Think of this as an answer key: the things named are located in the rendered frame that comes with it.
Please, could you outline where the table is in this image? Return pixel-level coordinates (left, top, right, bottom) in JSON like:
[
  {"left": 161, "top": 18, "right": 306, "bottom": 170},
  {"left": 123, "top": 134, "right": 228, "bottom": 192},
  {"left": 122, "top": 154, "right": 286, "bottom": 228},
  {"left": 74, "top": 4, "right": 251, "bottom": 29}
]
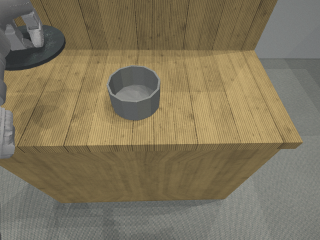
[{"left": 0, "top": 0, "right": 303, "bottom": 203}]

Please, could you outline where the pot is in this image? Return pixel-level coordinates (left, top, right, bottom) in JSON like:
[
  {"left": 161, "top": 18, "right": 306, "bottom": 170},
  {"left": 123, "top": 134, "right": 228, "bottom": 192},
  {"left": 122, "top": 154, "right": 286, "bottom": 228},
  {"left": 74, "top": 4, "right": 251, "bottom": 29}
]
[{"left": 106, "top": 65, "right": 161, "bottom": 121}]

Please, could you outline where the knob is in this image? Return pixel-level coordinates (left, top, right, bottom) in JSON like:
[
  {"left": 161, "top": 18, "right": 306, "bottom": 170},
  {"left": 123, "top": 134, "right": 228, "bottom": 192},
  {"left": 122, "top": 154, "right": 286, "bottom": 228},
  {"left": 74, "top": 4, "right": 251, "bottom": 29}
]
[{"left": 20, "top": 29, "right": 32, "bottom": 42}]

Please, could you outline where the left robot hand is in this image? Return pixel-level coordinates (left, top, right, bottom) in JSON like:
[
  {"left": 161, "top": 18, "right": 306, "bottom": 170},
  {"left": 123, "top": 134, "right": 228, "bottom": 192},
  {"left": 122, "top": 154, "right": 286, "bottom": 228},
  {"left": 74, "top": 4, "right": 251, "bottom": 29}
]
[{"left": 5, "top": 0, "right": 44, "bottom": 51}]

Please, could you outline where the left robot forearm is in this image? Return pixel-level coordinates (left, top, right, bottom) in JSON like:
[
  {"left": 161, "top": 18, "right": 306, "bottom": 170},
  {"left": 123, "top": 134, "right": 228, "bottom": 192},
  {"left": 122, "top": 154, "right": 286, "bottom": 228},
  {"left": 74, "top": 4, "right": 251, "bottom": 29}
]
[{"left": 0, "top": 0, "right": 13, "bottom": 106}]

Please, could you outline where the robot left upper arm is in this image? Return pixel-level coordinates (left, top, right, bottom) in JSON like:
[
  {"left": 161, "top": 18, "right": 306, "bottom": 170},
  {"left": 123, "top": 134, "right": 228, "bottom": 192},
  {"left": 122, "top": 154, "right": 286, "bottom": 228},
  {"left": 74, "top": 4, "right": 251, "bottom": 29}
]
[{"left": 0, "top": 106, "right": 15, "bottom": 240}]

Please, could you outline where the lid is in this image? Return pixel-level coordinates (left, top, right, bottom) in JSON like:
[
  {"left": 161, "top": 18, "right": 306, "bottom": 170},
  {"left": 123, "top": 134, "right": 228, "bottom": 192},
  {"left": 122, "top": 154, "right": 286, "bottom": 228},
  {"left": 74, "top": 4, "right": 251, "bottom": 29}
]
[{"left": 5, "top": 25, "right": 66, "bottom": 71}]

